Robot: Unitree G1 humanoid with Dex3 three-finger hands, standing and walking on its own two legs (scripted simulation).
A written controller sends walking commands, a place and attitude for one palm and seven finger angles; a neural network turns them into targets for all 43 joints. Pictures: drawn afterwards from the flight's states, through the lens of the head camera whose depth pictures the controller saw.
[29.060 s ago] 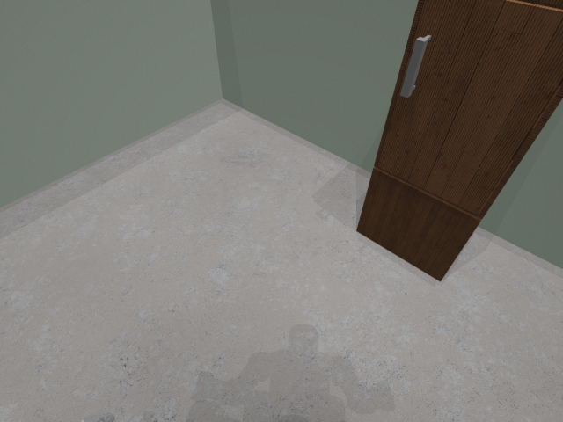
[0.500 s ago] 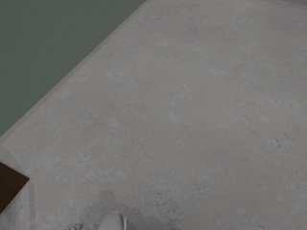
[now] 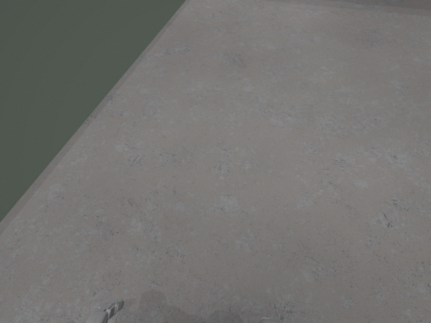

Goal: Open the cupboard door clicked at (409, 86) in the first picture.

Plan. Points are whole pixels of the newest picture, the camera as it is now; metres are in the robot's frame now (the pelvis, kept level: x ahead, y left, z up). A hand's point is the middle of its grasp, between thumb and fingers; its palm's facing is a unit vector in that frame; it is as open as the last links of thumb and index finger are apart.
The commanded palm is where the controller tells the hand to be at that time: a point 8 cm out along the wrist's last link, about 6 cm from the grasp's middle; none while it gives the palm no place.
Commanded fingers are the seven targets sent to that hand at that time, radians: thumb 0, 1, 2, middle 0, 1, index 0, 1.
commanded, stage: walk to a spot facing it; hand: left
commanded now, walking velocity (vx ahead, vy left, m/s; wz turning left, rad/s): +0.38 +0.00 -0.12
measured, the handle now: out of the picture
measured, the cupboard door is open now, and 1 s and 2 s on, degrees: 47 47 47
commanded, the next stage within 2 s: turn to face it in 0.70 s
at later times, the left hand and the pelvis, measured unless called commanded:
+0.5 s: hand (146, 240) +0.31 +0.19 -0.15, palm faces -0.04 -0.98 -0.17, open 7.4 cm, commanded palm none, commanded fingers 0.00 0.90 0.90 -0.20 -0.30 -0.20 -0.30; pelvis +0.24 +0.00 +0.02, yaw -4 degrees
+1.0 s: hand (177, 196) +0.45 +0.13 -0.18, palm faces +0.04 -0.99 -0.15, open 7.3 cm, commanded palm none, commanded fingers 0.00 0.90 0.90 -0.20 -0.30 -0.20 -0.30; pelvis +0.46 -0.04 +0.00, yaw -1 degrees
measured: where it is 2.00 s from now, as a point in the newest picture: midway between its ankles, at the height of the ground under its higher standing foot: (248, 234)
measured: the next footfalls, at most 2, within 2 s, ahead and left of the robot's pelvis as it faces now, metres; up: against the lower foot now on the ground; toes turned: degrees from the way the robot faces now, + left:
left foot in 0.26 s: +0.26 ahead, +0.13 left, +0.00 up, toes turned +5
right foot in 0.62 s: +0.41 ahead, -0.15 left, +0.00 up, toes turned -13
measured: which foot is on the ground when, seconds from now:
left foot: up 0.00-0.24, down 0.26-0.62, up 0.64-0.96, down 0.98-1.00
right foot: down 0.00-0.28, up 0.30-0.60, down 0.62-1.00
